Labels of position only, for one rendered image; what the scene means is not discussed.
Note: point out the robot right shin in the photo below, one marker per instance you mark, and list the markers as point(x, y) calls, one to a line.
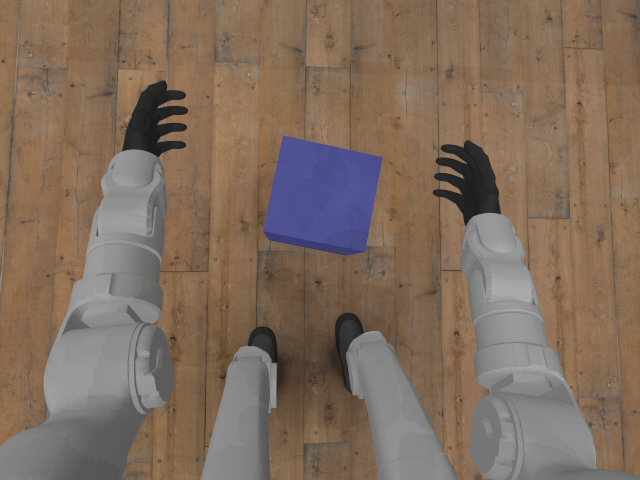
point(367, 337)

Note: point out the carton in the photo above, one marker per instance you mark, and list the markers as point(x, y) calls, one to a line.
point(322, 197)

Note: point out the robot right thigh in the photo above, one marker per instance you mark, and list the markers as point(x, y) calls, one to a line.
point(406, 446)

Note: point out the robot right forearm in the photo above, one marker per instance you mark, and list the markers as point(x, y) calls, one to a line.
point(513, 354)

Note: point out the robot left upper arm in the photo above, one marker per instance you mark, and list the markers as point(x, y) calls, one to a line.
point(102, 383)

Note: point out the robot left forearm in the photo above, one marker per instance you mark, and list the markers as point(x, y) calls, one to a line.
point(120, 282)

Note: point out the robot left hand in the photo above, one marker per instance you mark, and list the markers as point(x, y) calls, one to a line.
point(143, 132)

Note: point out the robot right hand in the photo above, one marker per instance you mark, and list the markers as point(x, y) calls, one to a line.
point(479, 191)

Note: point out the robot right upper arm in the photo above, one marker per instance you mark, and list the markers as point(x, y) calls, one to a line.
point(523, 437)

